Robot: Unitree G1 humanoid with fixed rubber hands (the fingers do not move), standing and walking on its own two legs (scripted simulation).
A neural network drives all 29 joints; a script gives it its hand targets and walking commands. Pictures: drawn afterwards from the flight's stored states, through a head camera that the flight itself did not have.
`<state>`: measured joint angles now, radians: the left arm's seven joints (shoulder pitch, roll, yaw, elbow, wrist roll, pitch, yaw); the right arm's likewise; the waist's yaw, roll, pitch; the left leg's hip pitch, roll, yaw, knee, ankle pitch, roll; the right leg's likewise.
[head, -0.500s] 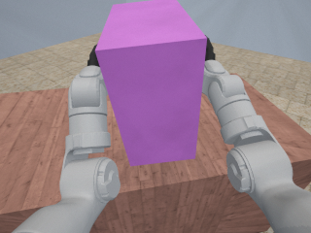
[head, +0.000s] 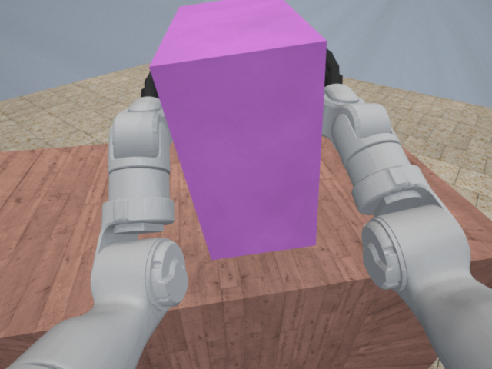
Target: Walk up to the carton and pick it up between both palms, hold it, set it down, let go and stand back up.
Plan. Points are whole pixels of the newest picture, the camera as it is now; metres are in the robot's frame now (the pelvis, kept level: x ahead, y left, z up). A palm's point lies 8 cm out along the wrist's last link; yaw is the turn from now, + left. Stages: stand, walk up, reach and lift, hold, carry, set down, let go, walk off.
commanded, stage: hold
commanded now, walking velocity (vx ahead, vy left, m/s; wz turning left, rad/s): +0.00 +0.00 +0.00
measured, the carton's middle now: (244, 121) +0.40 +0.00 +0.27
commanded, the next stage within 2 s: none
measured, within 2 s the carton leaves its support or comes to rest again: neither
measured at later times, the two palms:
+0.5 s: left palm (153, 109) +0.38 +0.13 +0.30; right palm (327, 95) +0.38 -0.12 +0.32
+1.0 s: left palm (154, 110) +0.38 +0.13 +0.30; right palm (327, 98) +0.38 -0.12 +0.31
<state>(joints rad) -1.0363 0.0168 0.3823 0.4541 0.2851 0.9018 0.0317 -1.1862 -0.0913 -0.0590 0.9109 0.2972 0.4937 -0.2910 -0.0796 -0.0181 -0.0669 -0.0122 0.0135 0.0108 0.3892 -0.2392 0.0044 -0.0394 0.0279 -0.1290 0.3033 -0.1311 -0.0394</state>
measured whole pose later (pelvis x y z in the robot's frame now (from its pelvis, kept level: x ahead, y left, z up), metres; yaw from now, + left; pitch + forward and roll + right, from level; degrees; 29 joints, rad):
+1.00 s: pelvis +0.00 +0.00 +0.00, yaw +0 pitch -7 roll -1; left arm -1.02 0.03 0.38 0.41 0.29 0.92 0.00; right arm -1.16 -0.09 -0.04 0.83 0.33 0.54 -0.33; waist -0.09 0.00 -0.07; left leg -0.03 0.01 0.00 0.39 -0.24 0.00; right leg -0.05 0.03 -0.13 0.30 -0.13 -0.04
